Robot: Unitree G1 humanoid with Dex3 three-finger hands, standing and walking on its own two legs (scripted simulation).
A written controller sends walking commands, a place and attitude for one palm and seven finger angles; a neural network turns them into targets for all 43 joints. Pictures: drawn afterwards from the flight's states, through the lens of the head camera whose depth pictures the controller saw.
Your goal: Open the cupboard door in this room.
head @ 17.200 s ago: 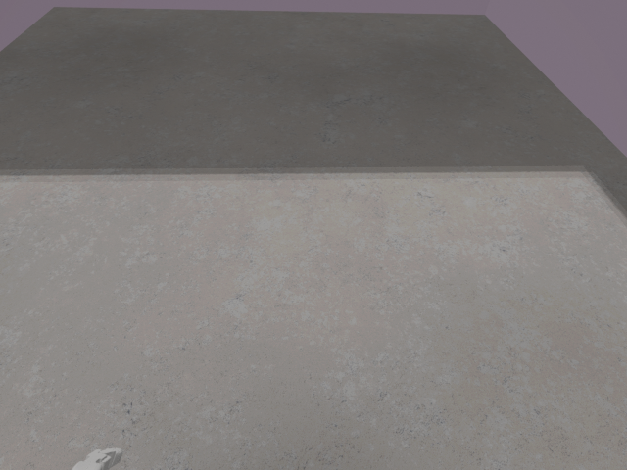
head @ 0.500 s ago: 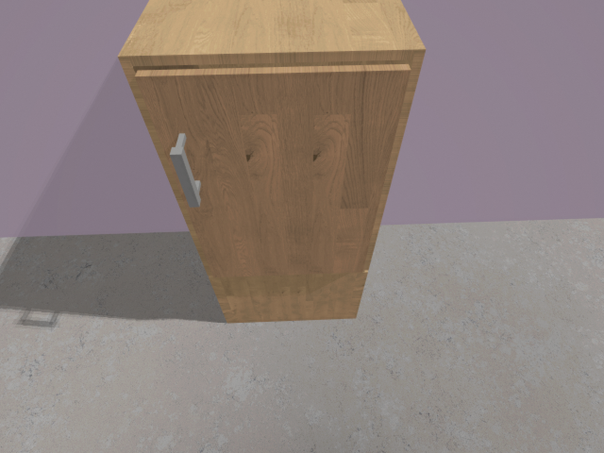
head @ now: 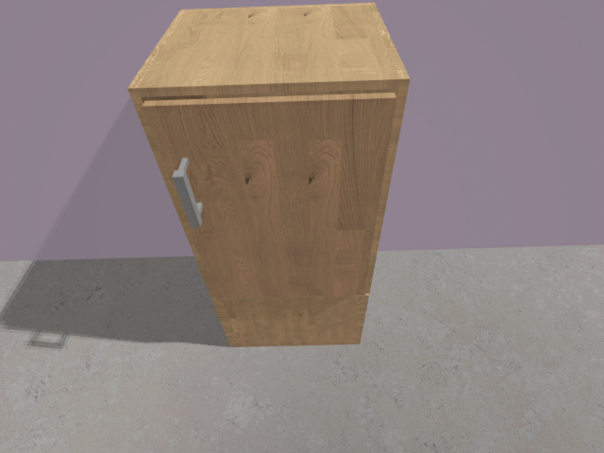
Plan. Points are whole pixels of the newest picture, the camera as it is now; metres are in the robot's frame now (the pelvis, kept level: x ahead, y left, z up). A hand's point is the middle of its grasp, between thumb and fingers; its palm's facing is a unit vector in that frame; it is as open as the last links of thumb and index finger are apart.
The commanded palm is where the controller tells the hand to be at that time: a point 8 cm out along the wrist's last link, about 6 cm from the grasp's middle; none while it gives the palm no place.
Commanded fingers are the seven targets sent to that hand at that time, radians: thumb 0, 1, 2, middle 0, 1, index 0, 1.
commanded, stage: raise the hand with hooked fingers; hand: left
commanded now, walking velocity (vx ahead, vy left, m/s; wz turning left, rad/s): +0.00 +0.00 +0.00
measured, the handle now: (190, 193) +0.56 +0.25 +0.01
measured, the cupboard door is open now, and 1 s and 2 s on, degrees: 0 0 0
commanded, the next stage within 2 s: none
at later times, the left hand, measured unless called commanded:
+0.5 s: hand out of the picture +0.13 +0.20 -0.06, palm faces +0.06 -1.00 +0.02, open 8.8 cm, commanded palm +0.12 +0.26 -0.04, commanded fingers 0.00 0.34 0.66 -0.24 -0.66 -0.24 -0.66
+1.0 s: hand (103, 413) +0.18 +0.27 -0.02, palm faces +0.06 -1.00 -0.07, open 11.8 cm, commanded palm +0.15 +0.32 -0.01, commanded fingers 0.00 -0.24 0.41 -0.28 -1.03 -0.28 -1.03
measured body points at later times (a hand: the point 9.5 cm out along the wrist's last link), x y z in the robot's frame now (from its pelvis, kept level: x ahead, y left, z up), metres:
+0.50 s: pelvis -0.07 +0.03 -0.09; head -0.02 +0.04 +0.36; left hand +0.12 +0.26 -0.06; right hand +0.19 -0.21 -0.10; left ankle -0.05 +0.16 -0.73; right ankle -0.02 -0.08 -0.73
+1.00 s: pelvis -0.07 +0.06 -0.07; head -0.01 +0.07 +0.37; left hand +0.17 +0.32 -0.01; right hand +0.08 -0.19 -0.15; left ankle -0.05 +0.16 -0.73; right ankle -0.02 -0.08 -0.73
